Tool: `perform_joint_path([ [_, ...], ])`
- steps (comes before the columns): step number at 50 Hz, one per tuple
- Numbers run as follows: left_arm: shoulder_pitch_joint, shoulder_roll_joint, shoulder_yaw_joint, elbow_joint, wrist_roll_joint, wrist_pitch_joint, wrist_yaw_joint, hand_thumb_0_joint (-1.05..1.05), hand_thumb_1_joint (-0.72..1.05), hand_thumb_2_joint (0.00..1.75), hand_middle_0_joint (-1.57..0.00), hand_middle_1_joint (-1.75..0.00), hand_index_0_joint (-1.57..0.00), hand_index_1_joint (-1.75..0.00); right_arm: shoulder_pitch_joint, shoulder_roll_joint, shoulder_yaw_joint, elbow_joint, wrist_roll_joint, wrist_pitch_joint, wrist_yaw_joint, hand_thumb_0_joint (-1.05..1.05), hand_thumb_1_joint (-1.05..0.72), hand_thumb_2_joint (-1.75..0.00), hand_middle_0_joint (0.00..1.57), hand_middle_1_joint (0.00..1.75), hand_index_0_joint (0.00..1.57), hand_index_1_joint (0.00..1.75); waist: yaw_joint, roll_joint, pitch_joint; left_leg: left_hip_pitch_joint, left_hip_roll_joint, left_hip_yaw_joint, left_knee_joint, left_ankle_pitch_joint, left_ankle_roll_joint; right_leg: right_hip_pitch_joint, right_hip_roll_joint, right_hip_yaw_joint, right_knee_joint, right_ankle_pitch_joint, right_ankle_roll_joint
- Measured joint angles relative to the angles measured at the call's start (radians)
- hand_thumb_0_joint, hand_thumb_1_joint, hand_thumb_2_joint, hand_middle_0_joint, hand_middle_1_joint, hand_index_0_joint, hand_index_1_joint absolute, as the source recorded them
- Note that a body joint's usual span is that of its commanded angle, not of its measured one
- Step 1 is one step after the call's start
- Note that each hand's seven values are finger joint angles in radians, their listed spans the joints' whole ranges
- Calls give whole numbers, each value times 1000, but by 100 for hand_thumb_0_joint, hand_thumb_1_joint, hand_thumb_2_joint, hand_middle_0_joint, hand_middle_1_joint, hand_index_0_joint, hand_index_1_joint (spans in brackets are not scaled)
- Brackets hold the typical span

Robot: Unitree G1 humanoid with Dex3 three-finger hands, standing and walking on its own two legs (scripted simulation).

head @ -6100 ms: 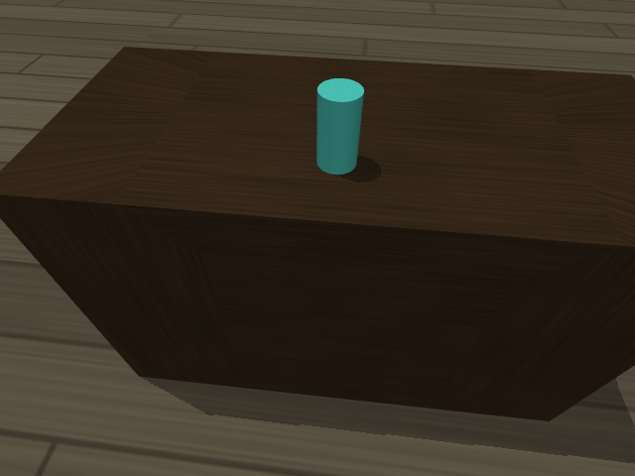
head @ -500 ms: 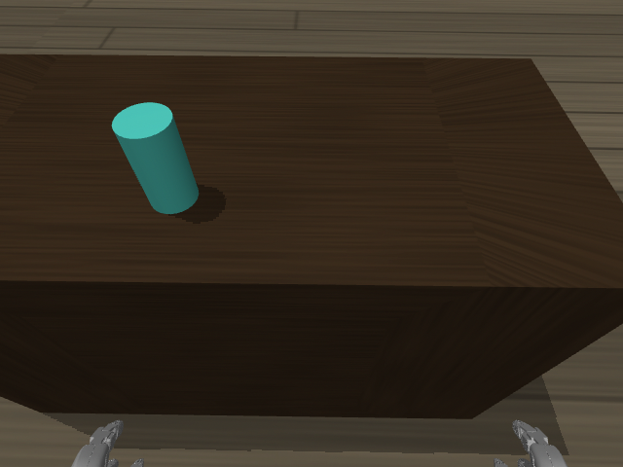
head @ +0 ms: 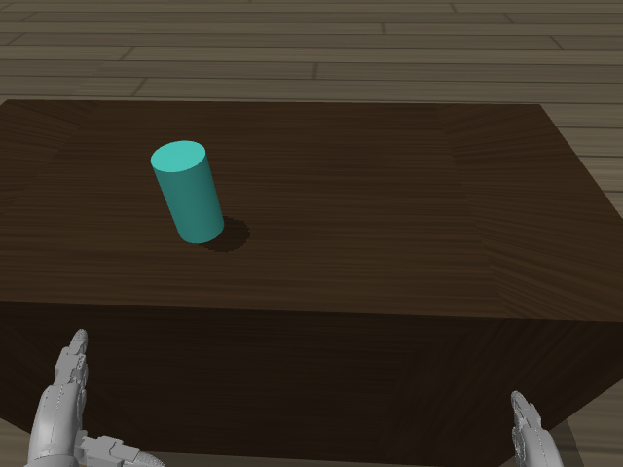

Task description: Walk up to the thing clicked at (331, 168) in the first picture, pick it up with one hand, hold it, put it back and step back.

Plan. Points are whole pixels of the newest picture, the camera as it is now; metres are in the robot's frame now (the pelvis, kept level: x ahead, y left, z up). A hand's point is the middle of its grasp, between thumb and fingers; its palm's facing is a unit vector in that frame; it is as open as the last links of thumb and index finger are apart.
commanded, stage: rise first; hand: left
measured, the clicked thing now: (191, 194) +0.47 +0.21 +0.09
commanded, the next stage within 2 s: go down in 1.32 s
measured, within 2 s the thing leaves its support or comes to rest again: neither
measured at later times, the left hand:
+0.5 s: hand (61, 392) +0.17 +0.25 +0.12, palm faces +0.33 -0.83 -0.44, open 17.6 cm
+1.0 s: hand (20, 368) +0.17 +0.25 +0.17, palm faces +0.41 -0.78 -0.47, open 17.6 cm
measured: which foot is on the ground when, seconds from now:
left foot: down 0.00-1.00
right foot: down 0.00-1.00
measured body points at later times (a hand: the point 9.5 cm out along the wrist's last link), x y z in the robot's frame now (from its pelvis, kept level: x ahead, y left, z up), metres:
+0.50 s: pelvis -0.01 -0.01 +0.00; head -0.02 -0.03 +0.45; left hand +0.15 +0.29 +0.14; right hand +0.15 -0.27 -0.09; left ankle -0.02 +0.13 -0.74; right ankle +0.00 -0.14 -0.74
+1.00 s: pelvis -0.02 -0.01 +0.00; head -0.03 -0.03 +0.45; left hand +0.14 +0.29 +0.20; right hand +0.15 -0.28 -0.09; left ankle -0.02 +0.13 -0.74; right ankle +0.00 -0.14 -0.74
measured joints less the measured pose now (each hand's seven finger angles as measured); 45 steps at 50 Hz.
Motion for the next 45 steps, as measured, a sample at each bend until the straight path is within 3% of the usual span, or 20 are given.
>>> perform_joint_path([
  [6, 68, 10, 23, -159, -5, -28, -27, -1, -51, 1, -6, -4, -5, -3, 20, 2, -24, 8, 1, 2, 17, -1, 47, -2, 6, 5, 6, 5, 5, 10, 8, 21, -1, -2, -3, -1, 2, 24, -2, -2, -7, 0, 2],
  [18, 95, 38, 88, -322, 1, -98, -44, -2, -55, 0, -6, -4, -5, -4, -8, -1, -55, 81, -14, -13, 23, -1, 50, -2, 6, 5, 6, 5, 18, 27, 48, 30, -1, -12, -6, 14, -2, 34, -1, -12, -4, 9, -3],
  [31, 80, 64, 163, -384, 1, -177, -53, -2, -56, 0, -6, -4, -5, -4, -14, -3, -77, 93, -11, -38, 20, -1, 50, -2, 6, 5, 6, 5, 27, 29, 48, 34, 1, -26, -15, 28, -10, 37, 0, -26, 2, 9, -11],
  [45, 49, 84, 209, -423, 1, -234, -54, -2, -57, 2, -6, -4, -5, -4, -19, -6, -95, 104, -7, -49, 21, -1, 51, -3, 6, 5, 6, 5, 30, 30, 50, 35, -2, -28, -18, 35, -10, 35, -3, -28, 6, 12, -11],
])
